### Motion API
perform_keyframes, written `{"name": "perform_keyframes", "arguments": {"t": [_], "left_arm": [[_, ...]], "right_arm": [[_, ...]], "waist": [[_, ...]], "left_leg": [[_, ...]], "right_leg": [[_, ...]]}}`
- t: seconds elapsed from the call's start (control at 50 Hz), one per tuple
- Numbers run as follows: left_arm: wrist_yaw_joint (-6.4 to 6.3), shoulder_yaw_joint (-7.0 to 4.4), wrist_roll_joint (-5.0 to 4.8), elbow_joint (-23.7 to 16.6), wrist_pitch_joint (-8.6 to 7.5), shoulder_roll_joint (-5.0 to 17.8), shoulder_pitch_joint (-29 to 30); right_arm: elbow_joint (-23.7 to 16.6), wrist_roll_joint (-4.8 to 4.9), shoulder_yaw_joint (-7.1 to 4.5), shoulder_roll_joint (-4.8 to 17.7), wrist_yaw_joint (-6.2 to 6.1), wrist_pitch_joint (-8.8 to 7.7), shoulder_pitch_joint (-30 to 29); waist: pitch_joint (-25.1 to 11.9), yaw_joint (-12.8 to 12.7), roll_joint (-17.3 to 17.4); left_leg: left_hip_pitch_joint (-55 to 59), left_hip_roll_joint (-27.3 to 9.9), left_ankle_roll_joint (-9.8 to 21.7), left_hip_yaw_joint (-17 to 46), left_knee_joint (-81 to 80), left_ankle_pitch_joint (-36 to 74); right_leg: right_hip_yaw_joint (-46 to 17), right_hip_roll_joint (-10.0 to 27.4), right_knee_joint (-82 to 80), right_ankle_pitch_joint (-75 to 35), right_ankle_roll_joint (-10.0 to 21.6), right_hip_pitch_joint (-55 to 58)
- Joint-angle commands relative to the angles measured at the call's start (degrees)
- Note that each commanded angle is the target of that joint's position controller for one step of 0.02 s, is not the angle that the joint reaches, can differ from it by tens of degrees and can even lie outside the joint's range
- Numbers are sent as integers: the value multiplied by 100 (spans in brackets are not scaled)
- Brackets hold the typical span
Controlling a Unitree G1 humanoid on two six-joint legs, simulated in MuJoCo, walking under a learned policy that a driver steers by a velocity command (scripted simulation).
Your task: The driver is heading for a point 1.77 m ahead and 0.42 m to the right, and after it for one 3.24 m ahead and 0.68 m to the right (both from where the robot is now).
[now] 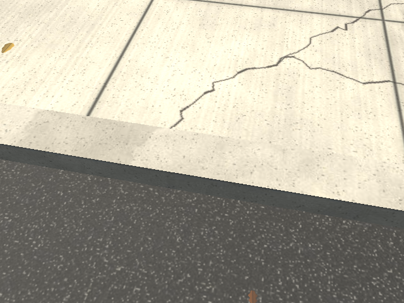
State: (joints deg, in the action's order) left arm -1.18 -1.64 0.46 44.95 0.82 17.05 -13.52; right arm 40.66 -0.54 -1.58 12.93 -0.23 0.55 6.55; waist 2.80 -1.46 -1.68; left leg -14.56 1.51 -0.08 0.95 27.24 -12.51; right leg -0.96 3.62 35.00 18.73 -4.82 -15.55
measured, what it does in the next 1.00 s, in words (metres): walks ahead: right foot, then right foot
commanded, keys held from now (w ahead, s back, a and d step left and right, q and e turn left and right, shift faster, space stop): no key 0.14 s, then w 0.86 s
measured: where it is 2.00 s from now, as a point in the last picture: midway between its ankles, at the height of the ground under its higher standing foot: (221, 179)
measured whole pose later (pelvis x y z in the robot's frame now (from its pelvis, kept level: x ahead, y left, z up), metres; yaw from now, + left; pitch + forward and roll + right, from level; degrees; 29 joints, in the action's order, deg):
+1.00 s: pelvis +0.37 -0.06 +0.01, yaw +0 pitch +0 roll -1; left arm 2.1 -2.3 0.2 43.9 -5.5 16.0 -15.4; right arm 48.5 1.0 -2.5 17.9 -0.2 -4.8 13.0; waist 3.3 -0.8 2.3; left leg -28.5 -5.3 1.7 2.6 65.1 -16.0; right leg 3.8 -4.1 21.1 7.7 4.9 -13.5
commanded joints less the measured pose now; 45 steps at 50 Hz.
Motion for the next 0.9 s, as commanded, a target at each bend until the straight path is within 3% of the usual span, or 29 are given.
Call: {"name": "perform_keyframes", "arguments": {"t": [0.02, 0.04, 0.06, 0.08, 0.14, 0.18, 0.2, 0.24, 0.26, 0.3, 0.34, 0.36, 0.38, 0.4, 0.42, 0.44, 0.46, 0.48, 0.52, 0.62, 0.66, 0.72, 0.76, 0.8, 0.82, 0.84, 0.86, 0.88, 0.9], "left_arm": [[-29, -91, 133, -269, -15, 527, -410], [-55, -154, 63, -370, -10, 885, -120], [-32, -128, 28, -382, -33, 725, 94], [-10, -79, 51, -403, -80, 566, 173], [17, -43, 39, -314, -249, 499, -14], [-3, -90, -47, -210, -247, 640, -315], [-17, -121, -82, -211, -218, 730, -386], [-64, -181, -128, -199, -195, 924, -598], [-89, -210, -146, -177, -217, 999, -692], [-101, -235, -145, -218, -272, 1005, -580], [-65, -232, -251, -372, -250, 968, -54], [-49, -193, -219, -438, -263, 803, 99], [-30, -74, -154, -630, -308, 424, 410], [-66, -37, -148, -924, -404, 296, 449], [-66, -128, -250, -903, -493, 568, 366], [-2, -154, -348, -830, -564, 610, 215], [47, -151, -340, -772, -606, 562, 202], [92, -174, -274, -804, -634, 569, 390], [234, -168, -189, -842, -632, 438, 481], [394, 36, -160, -1221, -602, -8, 1358], [391, 12, -187, -1326, -610, 122, 1625], [384, -67, -216, -1402, -626, 378, 1664], [353, -172, -182, -1304, -618, 596, 1216], [246, -384, -173, -822, -542, 920, -374], [159, -479, -134, -638, -474, 1313, -1314], [256, -465, -15, -582, -524, 1574, -1232], [268, -328, -55, -651, -571, 931, -897], [272, -269, -85, -670, -614, 762, -433], [295, -260, -67, -674, -648, 735, -114]], "right_arm": [[-86, -43, -101, 487, 3, -86, 1], [-18, -86, -110, 497, 4, -70, 255], [17, -83, -110, 550, -22, -49, 134], [57, -45, -146, 670, -52, -49, 10], [218, -6, -196, 761, -121, -39, 71], [381, 44, -204, 707, -126, -32, 221], [405, 68, -198, 640, -109, -51, 202], [293, 167, -202, 573, -41, -200, -42], [223, 215, -199, 557, 2, -305, -228], [228, 261, -196, 547, 112, -468, -228], [625, 250, -237, 587, 200, -562, 533], [937, 195, -318, 730, 209, -554, 1111], [1103, 180, -435, 1094, 191, -568, 1801], [1139, 186, -589, 1784, 228, -606, 2240], [1058, 123, -450, 1386, 219, -676, 2059], [999, 112, -358, 1094, 183, -730, 1823], [959, 98, -333, 1030, 161, -741, 1686], [964, 99, -285, 933, 156, -711, 1611], [993, 51, -187, 717, 143, -615, 1654], [966, 110, -217, 1140, -17, -516, 1575], [1027, 126, -252, 1283, -32, -532, 1760], [1108, 211, -296, 1328, -22, -539, 1776], [1086, 169, -347, 1430, -17, -500, 1667], [1013, 86, -316, 1350, -39, -410, 1588], [848, -77, -184, 983, -55, -409, 1717], [827, 72, 18, 203, 18, -524, 2572], [857, 248, -144, 978, 71, -630, 1984], [661, 366, -224, 1235, 92, -682, 1362], [615, 297, -196, 1145, 46, -703, 1108]], "waist": [[-514, -44, 512], [-228, 279, -185], [-28, 240, -399], [142, 169, -300], [-123, 105, -237], [-363, 28, -315], [-191, -24, -496], [355, -142, -915], [659, -191, -961], [719, -100, -937], [353, 366, -685], [78, 583, -513], [-119, 864, 356], [-281, 937, 1882], [-158, 828, 1394], [68, 651, 1018], [53, 561, 795], [194, 538, 598], [87, 467, 713], [346, 590, 578], [428, 660, 691], [481, 470, 709], [57, 126, 805], [-978, -673, 695], [-1766, -885, -264], [-2565, -219, -1920], [-1831, -405, -1055], [-925, -299, -603], [-566, -122, -10]], "left_leg": [[-306, -604, 340, 523, -452, -249], [-159, -290, 84, 289, -450, -760], [259, -194, -72, 154, -318, -559], [333, -199, -90, 175, -188, -247], [423, -300, -25, 276, -76, 710], [266, 0, -4, -78, 301, -420], [-143, 142, 0, -253, 594, -1092], [-1098, 104, 75, -452, 1330, -1433], [-1356, -66, 181, -287, 1495, -1498], [-1452, -290, 391, -145, 1220, -1764], [220, -80, 498, -450, -57, -500], [1177, 23, 427, -395, -107, 62], [1783, -738, 707, 866, -720, -592], [2543, -1939, 1507, 3212, -1457, -862], [2645, -2297, 1841, 3710, -1602, -741], [2669, -2147, 1718, 3138, -1508, -529], [2733, -1961, 1533, 2633, -1525, -397], [2695, -1861, 1394, 2234, -1589, 152], [2453, -1508, 1153, 1418, -1659, 1323], [1299, -1175, 1096, 504, -2064, 1592], [1150, -1272, 1075, 464, -2218, 1429], [1552, -1544, 930, 403, -2058, 1824], [1868, -1569, 787, 254, -1350, 3467], [1267, -1178, 529, -47, 658, 4349], [-51, -784, 360, -194, 2622, 2153], [-1686, 267, 149, 353, 4375, -1992], [-2289, -49, 231, 786, 4908, -1920], [-2552, -341, 321, 567, 4806, -1298], [-2317, -625, 315, 448, 4559, -775]], "right_leg": [[-152, 136, -1045, -1704, 236, 1012], [-267, 330, -1065, -1133, 510, 424], [-354, 294, -1242, -141, 706, -220], [-342, 220, -1320, 64, 680, -364], [-193, 106, -1099, -913, 512, 47], [-243, 81, -1116, 139, 684, 312], [-586, 268, -1343, 1120, 909, 313], [-1842, 1144, -2138, 2673, 1503, 368], [-2312, 1439, -2365, 2671, 1719, 267], [-2259, 1542, -2350, 1991, 1747, 481], [-1379, 1059, -2013, 1056, 1419, -81], [-918, 731, -1500, 463, 1223, -477], [-132, 147, -55, -48, 825, -1022], [279, -561, 1744, 651, 484, -2174], [-366, -434, 2831, 1448, 522, -2865], [-589, -216, 3192, 1057, 674, -3199], [-492, -24, 3226, 582, 780, -3376], [-392, 121, 3083, 205, 811, -3542], [-159, 247, 2669, -326, 756, -3174], [354, 51, 635, -1345, 405, -2202], [418, -86, 79, -1741, 421, -1773], [205, -104, -354, -1894, 675, -1611], [289, -297, -358, -1668, 903, -986], [432, -472, -293, -1520, 1195, 1144], [-980, 703, -150, -1296, 1493, 2792], [-4050, 1831, -1484, 696, 2343, 3865], [-4285, 1674, -2128, 1526, 2081, 3255], [-3348, 1541, -2193, 1120, 1870, 2403], [-2654, 1334, -2247, 112, 1800, 1655]]}}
